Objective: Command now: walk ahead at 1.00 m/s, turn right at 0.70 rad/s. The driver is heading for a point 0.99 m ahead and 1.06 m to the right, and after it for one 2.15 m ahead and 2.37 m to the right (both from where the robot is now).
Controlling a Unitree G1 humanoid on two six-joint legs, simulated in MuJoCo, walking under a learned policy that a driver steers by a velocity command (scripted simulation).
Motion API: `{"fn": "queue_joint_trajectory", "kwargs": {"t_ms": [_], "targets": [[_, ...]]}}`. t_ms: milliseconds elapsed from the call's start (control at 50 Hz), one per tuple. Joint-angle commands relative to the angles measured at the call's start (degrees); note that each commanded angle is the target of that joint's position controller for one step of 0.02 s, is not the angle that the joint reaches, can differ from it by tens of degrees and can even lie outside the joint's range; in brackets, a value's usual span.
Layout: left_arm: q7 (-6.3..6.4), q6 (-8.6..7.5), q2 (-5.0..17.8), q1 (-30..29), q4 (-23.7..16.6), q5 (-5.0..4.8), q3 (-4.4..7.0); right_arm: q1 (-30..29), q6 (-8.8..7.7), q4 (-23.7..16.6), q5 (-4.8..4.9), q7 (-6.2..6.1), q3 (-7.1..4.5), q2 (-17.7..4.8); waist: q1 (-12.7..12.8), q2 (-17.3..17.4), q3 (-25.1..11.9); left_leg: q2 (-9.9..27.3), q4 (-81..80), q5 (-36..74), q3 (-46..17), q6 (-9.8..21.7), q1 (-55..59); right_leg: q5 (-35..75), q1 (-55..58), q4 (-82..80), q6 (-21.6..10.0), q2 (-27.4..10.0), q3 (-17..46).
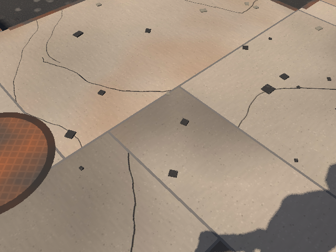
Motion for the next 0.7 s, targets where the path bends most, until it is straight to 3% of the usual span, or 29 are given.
{"fn": "queue_joint_trajectory", "kwargs": {"t_ms": [20, 40, 80, 100, 120, 140, 160, 180, 200, 220, 240, 260, 280, 300, 340, 380, 440, 500, 540, 560, 580, 600, 620, 640, 660, 680, 700], "targets": [[-1.19, -0.60, -0.3, -5.1, -4.4, -0.57, -0.79, -6.9, -1.75, -4.0, 0.20, -0.60, 0.33, -2.5, 2.5, 3.1, 5.4, 10.4, -9.4, 39.7, 3.3, -2.0, -11.6, 9.4, 6.9, -10.4, -1.5, 2.5, -5.8], [-1.62, -0.91, -0.8, -7.0, -6.1, -0.16, -1.21, -5.6, -1.98, -3.8, 0.59, -0.92, 0.19, -4.2, 2.9, 3.9, 6.7, 12.5, -8.3, 49.0, 4.1, -2.5, -10.9, 11.0, 9.0, -16.1, -2.4, 2.8, -7.4], [-1.83, -0.96, 1.3, -6.2, -5.7, 0.50, -0.84, -3.8, -1.45, -3.4, 0.70, -2.23, -0.28, -7.0, 4.2, 5.0, 4.2, 14.0, -2.6, 68.7, 4.9, -3.6, -4.4, 11.6, 14.2, -20.8, -4.1, 7.6, -11.2], [-1.69, -0.75, 3.3, -1.9, -4.4, 0.32, -0.25, -4.8, -0.64, -4.1, 0.29, -3.05, -0.86, -9.1, 6.7, 6.7, 0.5, 15.0, 2.6, 76.2, 4.3, -3.9, -1.9, 9.0, 19.5, -21.2, -4.7, 9.8, -11.9], [-1.46, -0.55, 5.9, 6.1, -2.4, 0.32, 0.71, -6.7, 0.43, -5.0, -0.21, -3.72, -1.46, -11.1, 11.3, 7.8, -3.8, 16.1, 12.7, 83.1, 3.7, -3.8, -1.6, 5.6, 27.7, -20.7, -5.6, 12.0, -11.5], [-0.91, -0.31, 8.5, 17.9, 0.9, 0.34, 2.14, -10.3, 1.54, -6.3, -0.70, -3.91, -2.03, -12.7, 17.3, 8.4, -9.0, 17.1, 27.4, 83.9, 2.4, -3.2, -5.2, 1.8, 39.5, -20.1, -7.4, 12.7, -9.1], [0.29, -0.15, 11.2, 28.7, 4.1, 0.01, 3.91, -13.8, 2.42, -7.2, -0.90, -3.35, -2.44, -13.2, 22.3, 5.1, -12.1, 14.8, 49.4, 68.5, 1.7, -2.6, -12.9, -2.3, 51.3, -24.3, -10.4, 11.5, -3.8], [1.41, 0.56, 12.6, 23.8, 4.0, -1.93, 5.19, -17.3, 2.10, -7.6, -1.26, -1.73, -1.11, -6.6, 18.7, -8.5, -5.0, 1.7, 73.6, 4.1, -0.1, -2.7, -28.9, -3.9, 53.5, -28.2, -11.8, 8.6, 3.9], [1.38, 0.95, 19.2, 16.6, 1.4, 0.67, 5.91, -7.9, 0.75, -14.5, -0.46, -1.33, 0.85, -1.7, 5.7, -15.7, -11.7, -0.7, 88.0, -11.8, -10.0, -5.7, -49.6, 1.9, 65.1, -31.1, -23.3, -2.8, 32.7], [1.87, 0.99, 18.0, 14.8, -1.1, 0.72, 6.28, -9.5, -0.80, -16.1, -0.89, -1.30, 1.68, -3.7, 7.9, -6.9, -17.3, 1.3, 85.9, -9.4, -18.0, -4.5, -55.7, -19.8, 67.6, -45.3, -26.6, -8.4, 49.2], [2.59, 0.72, 12.4, 13.7, -0.5, 0.98, 5.11, -12.8, -1.63, -15.7, -1.14, -1.09, 1.49, -6.2, 6.1, 3.8, -6.8, 4.8, 77.7, -4.8, -18.7, -3.8, -55.9, -26.7, 56.4, -51.3, -21.9, -7.7, 48.2], [2.62, 0.25, 9.6, 11.5, 0.5, 0.78, 4.22, -15.3, -1.28, -15.9, -1.67, -1.02, 1.39, -6.1, 3.0, 8.4, -1.4, 7.4, 70.3, -2.8, -18.2, -3.9, -51.5, -24.2, 46.0, -51.8, -17.9, -4.6, 41.7], [2.91, -0.82, 10.1, 10.5, 0.0, 0.54, 4.01, -14.6, -0.22, -16.0, -2.78, -0.99, 1.87, -5.4, 0.8, 7.4, 0.7, 8.4, 66.9, -3.1, -18.1, -4.7, -48.2, -17.0, 39.2, -51.0, -17.4, -2.8, 37.9], [3.06, -1.80, 9.1, 9.5, 0.0, 0.20, 3.59, -14.5, 1.39, -15.7, -3.50, -0.94, 2.17, -5.2, -0.7, 8.5, 2.4, 10.0, 63.2, -2.6, -17.8, -5.8, -44.7, -13.6, 32.4, -51.7, -16.6, 0.0, 33.7], [2.75, -3.37, 9.6, 8.7, -0.7, -0.32, 3.50, -16.5, 3.19, -16.7, -3.69, -0.59, 2.71, -4.1, -1.3, 7.6, 3.2, 11.7, 53.8, -2.0, -15.5, -7.6, -39.8, -9.9, 23.8, -53.1, -15.7, 4.4, 27.0], [2.68, -4.03, 10.2, 10.1, -0.8, -0.31, 3.83, -24.2, 3.23, -20.1, -2.83, 0.04, 3.37, -3.3, 1.3, 5.4, 5.0, 11.7, 42.1, 6.3, -13.2, -8.5, -38.5, -3.0, 21.0, -54.5, -14.6, 6.7, 24.0], [2.07, -3.83, 10.6, 13.3, -0.5, -0.99, 4.53, -30.9, 2.92, -22.6, -1.28, 0.44, 4.07, -1.7, 5.9, 1.8, 3.0, 8.5, 27.1, 20.5, -11.5, -7.6, -35.8, 8.9, 26.7, -52.1, -10.5, 8.7, 22.4], [2.07, -3.59, 11.2, 15.6, -0.1, -0.80, 5.04, -34.0, 2.51, -24.4, -0.75, 0.26, 3.81, -2.8, 8.3, -0.9, 0.7, 6.0, 19.6, 22.3, -12.0, -6.2, -35.2, 18.9, 36.3, -48.4, -8.8, 6.8, 24.5], [2.59, -3.59, 12.3, 12.6, -1.1, -0.73, 5.35, -30.2, 2.11, -23.9, -0.66, -0.18, 3.06, -4.6, 5.6, -1.6, -1.7, 3.8, 13.8, 19.9, -13.0, -5.2, -25.9, 26.2, 37.6, -43.4, -6.4, 6.7, 25.1], [2.58, -3.76, 13.9, 11.4, -1.5, -0.44, 5.64, -24.3, 1.94, -22.2, -0.43, -0.81, 1.84, -7.4, 2.7, -1.6, -6.1, 2.4, 14.2, 15.9, -13.4, -4.6, -17.9, 33.3, 38.5, -36.7, -4.9, 6.8, 25.3], [2.27, -3.99, 16.2, 8.4, -2.1, -0.12, 6.03, -14.1, 1.68, -19.8, 0.01, -1.62, 0.45, -10.2, -3.6, -1.6, -11.5, 2.9, 14.6, 11.5, -13.7, -3.9, -7.1, 35.0, 36.6, -25.5, -3.9, 7.6, 24.6], [2.05, -4.70, 14.2, 5.0, -3.1, 0.25, 5.48, -0.6, 1.47, -16.8, -0.52, -2.82, -1.15, -13.3, -10.4, -0.5, -17.3, 7.8, 17.4, 3.7, -16.9, -2.8, 7.7, 27.9, 28.6, -10.5, -3.1, 9.7, 22.4], [2.23, -5.16, 4.0, 6.1, -5.3, -0.36, 2.85, 7.6, 1.26, -15.2, -2.97, -3.70, -2.32, -16.7, -10.1, 13.2, -23.4, 24.0, 13.7, -17.5, -35.4, -0.7, 21.4, -16.2, 14.2, 8.7, -2.9, 14.8, 16.2], [2.17, -4.60, 3.1, 12.6, -8.4, -2.39, 1.33, 0.1, 1.70, -16.2, -3.36, -2.89, -3.19, -19.2, -2.3, 27.2, -27.5, 33.0, 0.9, -28.1, -66.6, 4.4, 21.8, -25.8, 2.6, 18.4, -2.1, 15.2, 11.0], [2.70, -3.28, 7.5, 8.3, -6.0, -0.43, 1.61, -7.6, 2.11, -18.0, -2.77, -2.48, -2.35, -11.7, -2.6, 14.6, -17.4, 29.2, -0.5, -35.4, -60.3, 4.8, 12.5, -17.9, -0.9, 19.8, -2.4, 9.7, 9.3], [2.03, -2.63, 8.8, 4.6, -6.1, 0.73, 1.96, -9.9, 2.38, -17.6, -2.17, -2.23, -1.32, -7.5, -2.4, 7.3, -10.5, 26.4, 0.3, -26.0, -48.4, 4.1, 4.6, -13.6, -0.3, 17.1, -1.8, 7.4, 7.3], [1.23, -2.01, 8.6, 1.9, -6.3, 1.35, 2.04, -8.9, 2.42, -16.1, -2.39, -2.01, -0.96, -6.0, -2.3, 2.7, -6.8, 24.1, 0.1, -14.7, -40.2, 3.3, -0.7, -12.8, 0.8, 15.3, -1.4, 5.7, 6.6]]}}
